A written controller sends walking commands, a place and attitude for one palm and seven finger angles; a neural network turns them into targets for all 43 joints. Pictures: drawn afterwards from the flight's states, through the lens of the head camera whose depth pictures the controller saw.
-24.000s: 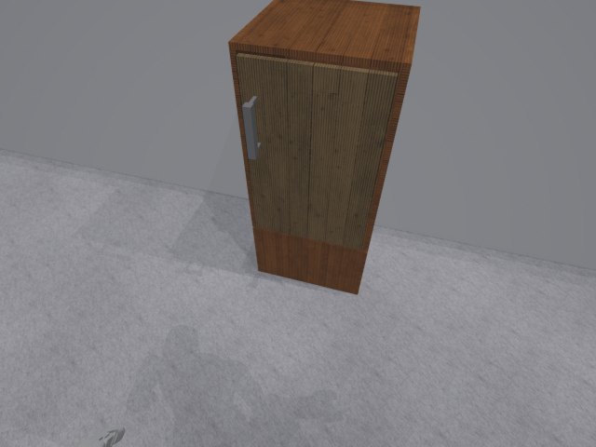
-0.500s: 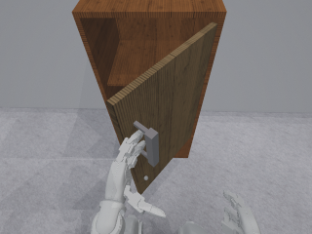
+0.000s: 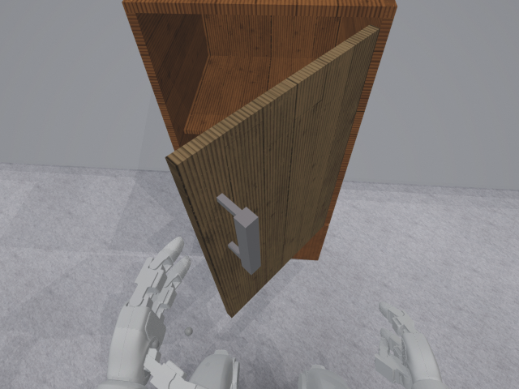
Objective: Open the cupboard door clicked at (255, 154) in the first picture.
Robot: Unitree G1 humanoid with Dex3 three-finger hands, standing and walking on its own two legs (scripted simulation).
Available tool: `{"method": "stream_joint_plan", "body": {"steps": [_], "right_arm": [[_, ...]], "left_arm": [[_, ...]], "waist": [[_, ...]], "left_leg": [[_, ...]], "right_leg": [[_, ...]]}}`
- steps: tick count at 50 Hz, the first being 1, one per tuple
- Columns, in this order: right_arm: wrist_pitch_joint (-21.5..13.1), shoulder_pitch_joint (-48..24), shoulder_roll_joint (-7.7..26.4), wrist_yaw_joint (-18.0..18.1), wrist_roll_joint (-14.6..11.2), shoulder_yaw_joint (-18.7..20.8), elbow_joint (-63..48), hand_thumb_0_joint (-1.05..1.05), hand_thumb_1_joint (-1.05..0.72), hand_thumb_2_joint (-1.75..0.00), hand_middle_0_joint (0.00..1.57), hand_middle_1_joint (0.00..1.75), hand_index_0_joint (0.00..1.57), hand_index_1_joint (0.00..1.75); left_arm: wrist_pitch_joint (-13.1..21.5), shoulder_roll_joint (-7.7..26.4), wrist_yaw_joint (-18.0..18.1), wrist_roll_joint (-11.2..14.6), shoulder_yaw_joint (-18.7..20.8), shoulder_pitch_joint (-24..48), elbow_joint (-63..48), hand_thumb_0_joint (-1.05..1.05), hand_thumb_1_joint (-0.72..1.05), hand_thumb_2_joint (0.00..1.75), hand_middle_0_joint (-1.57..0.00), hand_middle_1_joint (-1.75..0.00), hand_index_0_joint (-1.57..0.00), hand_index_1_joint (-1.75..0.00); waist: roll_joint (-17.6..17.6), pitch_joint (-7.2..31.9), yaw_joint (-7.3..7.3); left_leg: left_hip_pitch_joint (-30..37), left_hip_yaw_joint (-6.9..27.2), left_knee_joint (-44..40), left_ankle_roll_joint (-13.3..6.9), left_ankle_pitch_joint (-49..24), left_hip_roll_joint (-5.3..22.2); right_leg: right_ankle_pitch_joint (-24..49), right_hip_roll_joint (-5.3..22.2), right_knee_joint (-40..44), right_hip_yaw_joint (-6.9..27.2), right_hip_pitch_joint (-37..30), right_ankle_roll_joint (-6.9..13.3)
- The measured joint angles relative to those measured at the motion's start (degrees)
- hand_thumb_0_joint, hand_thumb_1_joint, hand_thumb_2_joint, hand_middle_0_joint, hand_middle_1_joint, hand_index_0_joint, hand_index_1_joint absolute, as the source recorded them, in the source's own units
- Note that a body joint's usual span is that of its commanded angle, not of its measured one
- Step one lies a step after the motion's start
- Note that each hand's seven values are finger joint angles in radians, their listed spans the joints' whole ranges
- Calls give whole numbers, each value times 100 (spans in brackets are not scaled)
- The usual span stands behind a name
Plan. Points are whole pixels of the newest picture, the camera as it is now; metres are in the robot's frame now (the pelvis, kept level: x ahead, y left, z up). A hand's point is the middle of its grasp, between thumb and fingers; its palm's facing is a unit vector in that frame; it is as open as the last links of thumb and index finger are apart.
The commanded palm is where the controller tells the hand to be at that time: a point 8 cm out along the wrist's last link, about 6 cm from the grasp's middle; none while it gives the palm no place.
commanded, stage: slide the hand sideways off the handle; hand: left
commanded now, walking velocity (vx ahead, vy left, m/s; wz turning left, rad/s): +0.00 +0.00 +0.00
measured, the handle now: (239, 236) +0.33 +0.05 +0.06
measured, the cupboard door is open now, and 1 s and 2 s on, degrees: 50 50 50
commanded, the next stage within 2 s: draw the hand back to the body in 0.06 s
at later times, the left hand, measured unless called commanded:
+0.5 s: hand (133, 333) +0.18 +0.15 +0.12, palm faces -0.06 -1.00 -0.04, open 16.3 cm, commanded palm +0.15 +0.21 +0.12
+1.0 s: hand (14, 292) +0.20 +0.24 +0.18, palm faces +0.24 -0.90 -0.37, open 13.4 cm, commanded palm +0.16 +0.29 +0.21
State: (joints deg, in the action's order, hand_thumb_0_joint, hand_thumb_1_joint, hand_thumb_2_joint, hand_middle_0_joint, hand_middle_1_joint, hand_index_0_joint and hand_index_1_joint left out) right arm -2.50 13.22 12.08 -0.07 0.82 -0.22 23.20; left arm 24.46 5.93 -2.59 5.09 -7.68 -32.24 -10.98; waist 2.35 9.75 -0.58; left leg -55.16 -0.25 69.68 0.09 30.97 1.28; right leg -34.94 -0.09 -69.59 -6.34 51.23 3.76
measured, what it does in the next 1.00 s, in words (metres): rises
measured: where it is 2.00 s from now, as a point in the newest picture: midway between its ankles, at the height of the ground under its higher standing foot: outside the picture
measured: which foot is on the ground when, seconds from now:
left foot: down 0.00-1.00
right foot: down 0.00-1.00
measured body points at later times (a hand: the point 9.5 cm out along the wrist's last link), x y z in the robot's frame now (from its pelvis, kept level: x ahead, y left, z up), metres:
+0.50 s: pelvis -0.01 +0.02 +0.03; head +0.02 +0.00 +0.48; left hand +0.18 +0.20 +0.12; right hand +0.17 -0.21 -0.04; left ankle +0.03 +0.12 -0.64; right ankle -0.01 -0.08 -0.64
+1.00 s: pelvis +0.02 +0.04 +0.08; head +0.00 +0.02 +0.53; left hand +0.18 +0.29 +0.20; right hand +0.20 -0.17 +0.01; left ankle +0.03 +0.12 -0.64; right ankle -0.01 -0.08 -0.64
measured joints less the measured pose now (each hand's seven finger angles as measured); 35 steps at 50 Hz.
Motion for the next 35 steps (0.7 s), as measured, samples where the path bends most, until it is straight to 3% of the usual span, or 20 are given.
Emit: {"method": "stream_joint_plan", "body": {"steps": [6,13,19,25,34,35], "right_arm": [[-34,17,45,82,-47,35,14,1,-90,-90,21,30,20,30],[-77,30,52,163,-75,45,-30,1,-90,-90,21,30,20,30],[40,226,-10,236,-204,-21,-48,1,-90,-90,20,30,20,30],[-37,379,39,309,-257,-141,-103,1,-90,-90,21,30,20,30],[-268,356,130,353,-303,-126,-68,1,-90,-90,21,30,20,30],[-262,363,125,390,-293,-126,-41,1,-90,-90,21,30,20,30]], "left_arm": [[-2,130,-399,220,109,-190,-167,-2,-50,30,-15,-30,-15,-31],[-199,258,-403,281,168,92,-290,-2,-50,30,-15,-30,-15,-30],[-654,432,-276,445,486,-79,-802,-2,-50,30,-15,-30,-15,-30],[-947,450,-458,571,594,-310,-870,-1,-50,30,-15,-30,-15,-30],[-1086,785,-568,810,1007,-360,-1096,-2,-47,31,-16,-30,-15,-30],[-1177,854,-426,648,1045,-360,-1187,-2,-45,32,-16,-30,-15,-30]], "waist": [[56,17,12],[76,-20,3],[166,-16,8],[186,3,62],[151,-141,25],[142,-135,-20]], "left_leg": [[-95,54,126,-6,15,3],[-200,35,267,-46,16,33],[379,4,-171,-89,-115,24],[952,-15,-709,-141,-304,-5],[1479,-10,-1063,-189,-387,-12],[1565,-32,-1130,-196,-398,-13]], "right_leg": [[-8,-3,-78,-53,54,-2],[26,-25,-184,-33,156,-21],[206,-40,305,5,-428,-82],[438,-40,902,30,-1021,-152],[597,-60,1371,34,-1596,-206],[616,-60,1437,58,-1672,-214]]}}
